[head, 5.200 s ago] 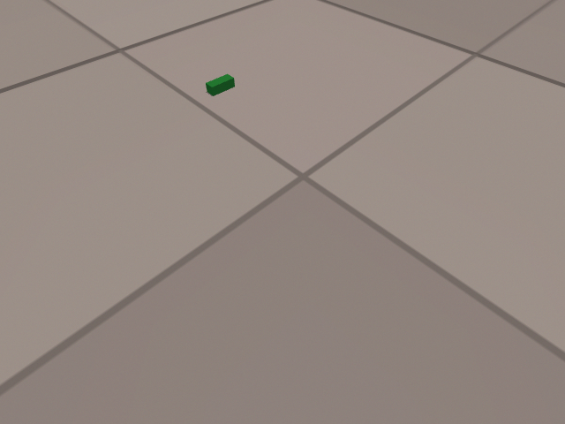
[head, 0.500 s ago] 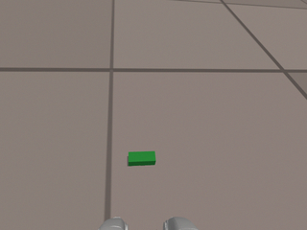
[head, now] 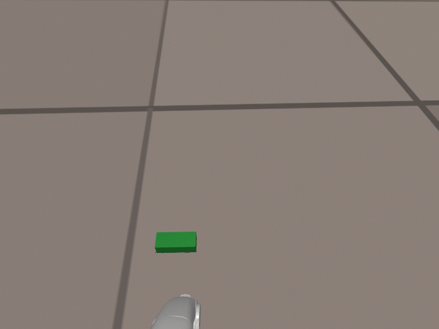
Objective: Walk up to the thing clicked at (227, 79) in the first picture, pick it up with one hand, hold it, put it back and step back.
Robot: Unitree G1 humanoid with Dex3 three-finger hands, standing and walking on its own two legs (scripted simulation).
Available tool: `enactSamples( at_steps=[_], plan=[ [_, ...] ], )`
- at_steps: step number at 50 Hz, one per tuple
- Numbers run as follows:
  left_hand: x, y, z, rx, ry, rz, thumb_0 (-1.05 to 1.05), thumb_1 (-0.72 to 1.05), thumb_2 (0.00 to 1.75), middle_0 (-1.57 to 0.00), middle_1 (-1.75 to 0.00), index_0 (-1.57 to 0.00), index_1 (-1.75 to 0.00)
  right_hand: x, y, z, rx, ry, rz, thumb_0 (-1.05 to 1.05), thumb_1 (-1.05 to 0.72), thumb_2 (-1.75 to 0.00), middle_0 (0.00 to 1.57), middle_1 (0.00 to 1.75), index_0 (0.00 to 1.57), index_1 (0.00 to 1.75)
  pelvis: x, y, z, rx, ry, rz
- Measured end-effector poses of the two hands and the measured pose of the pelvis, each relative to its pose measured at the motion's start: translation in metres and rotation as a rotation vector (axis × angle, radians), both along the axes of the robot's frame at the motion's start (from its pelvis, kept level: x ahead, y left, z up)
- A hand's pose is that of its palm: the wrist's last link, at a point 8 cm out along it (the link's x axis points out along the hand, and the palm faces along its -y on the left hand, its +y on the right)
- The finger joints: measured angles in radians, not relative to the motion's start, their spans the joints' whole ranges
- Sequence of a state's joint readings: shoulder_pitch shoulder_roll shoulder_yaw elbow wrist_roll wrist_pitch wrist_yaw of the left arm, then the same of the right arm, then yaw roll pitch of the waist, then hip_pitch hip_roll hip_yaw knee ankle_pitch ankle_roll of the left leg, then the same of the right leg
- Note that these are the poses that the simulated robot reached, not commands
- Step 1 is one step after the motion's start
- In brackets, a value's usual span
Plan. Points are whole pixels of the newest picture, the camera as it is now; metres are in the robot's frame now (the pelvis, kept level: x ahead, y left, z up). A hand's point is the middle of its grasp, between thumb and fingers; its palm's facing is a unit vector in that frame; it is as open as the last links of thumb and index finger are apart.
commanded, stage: walk up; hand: left
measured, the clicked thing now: (176, 242) +0.55 +0.24 -0.72
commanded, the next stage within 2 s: none
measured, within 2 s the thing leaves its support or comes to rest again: neither
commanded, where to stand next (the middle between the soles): +0.18 -0.05 m, yaw +4 degrees
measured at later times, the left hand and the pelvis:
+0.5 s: hand (161, 307) +0.17 +0.15 -0.15, palm faces +0.01 -0.91 -0.42, open 7.4 cm; pelvis +0.08 -0.13 -0.02, yaw +2 degrees
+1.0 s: hand (128, 325) +0.14 +0.21 -0.16, palm faces +0.07 -0.89 -0.45, open 7.4 cm; pelvis +0.10 -0.09 -0.01, yaw +5 degrees
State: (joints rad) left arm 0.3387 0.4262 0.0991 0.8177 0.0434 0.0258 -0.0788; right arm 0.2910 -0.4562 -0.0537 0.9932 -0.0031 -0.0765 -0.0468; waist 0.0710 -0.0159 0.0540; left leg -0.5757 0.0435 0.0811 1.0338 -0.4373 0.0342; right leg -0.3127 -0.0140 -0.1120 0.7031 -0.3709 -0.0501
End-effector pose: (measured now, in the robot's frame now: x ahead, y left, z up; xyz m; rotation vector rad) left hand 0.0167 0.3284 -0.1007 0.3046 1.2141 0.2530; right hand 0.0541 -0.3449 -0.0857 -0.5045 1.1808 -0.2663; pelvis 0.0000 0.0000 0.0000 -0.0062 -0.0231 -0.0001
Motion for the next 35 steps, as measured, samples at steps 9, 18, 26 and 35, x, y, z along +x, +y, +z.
enactSamples(
  at_steps=[9,18,26,35],
  plan=[
    [0.038,-0.055,-0.029,-0.06,0.067,-0.009,0.01,0.9,0.9,-0.2,-0.3,-0.2,-0.3,0.061,-0.017,0.0,0.014,-0.072,0.044,0.0,-0.9,-0.9,0.21,0.3,0.21,0.3,0.046,-0.038,-0.008,0.025,-0.005,0.019],
    [0.127,-0.11,-0.017,-0.042,-0.065,-0.076,0.01,0.9,0.9,-0.2,-0.3,-0.2,-0.3,0.066,-0.086,0.005,0.012,-0.048,-0.014,0.0,-0.9,-0.9,0.21,0.3,0.2,0.3,0.074,-0.096,-0.005,0.018,-0.027,0.01],
    [0.146,-0.141,-0.01,0.071,-0.104,-0.061,0.0,0.9,0.9,-0.2,-0.3,-0.2,-0.3,0.099,-0.128,-0.037,0.076,0.007,-0.03,0.01,-0.91,-0.9,0.2,0.3,0.2,0.3,0.084,-0.136,-0.021,0.003,-0.023,0.042],
    [0.127,-0.115,0.006,0.154,-0.074,-0.008,0.0,0.89,0.9,-0.21,-0.3,-0.21,-0.3,0.126,-0.112,-0.042,0.122,0.057,0.032,0.01,-0.91,-0.9,0.2,0.3,0.2,0.3,0.088,-0.128,-0.016,0.006,0.007,0.075]
  ],
)
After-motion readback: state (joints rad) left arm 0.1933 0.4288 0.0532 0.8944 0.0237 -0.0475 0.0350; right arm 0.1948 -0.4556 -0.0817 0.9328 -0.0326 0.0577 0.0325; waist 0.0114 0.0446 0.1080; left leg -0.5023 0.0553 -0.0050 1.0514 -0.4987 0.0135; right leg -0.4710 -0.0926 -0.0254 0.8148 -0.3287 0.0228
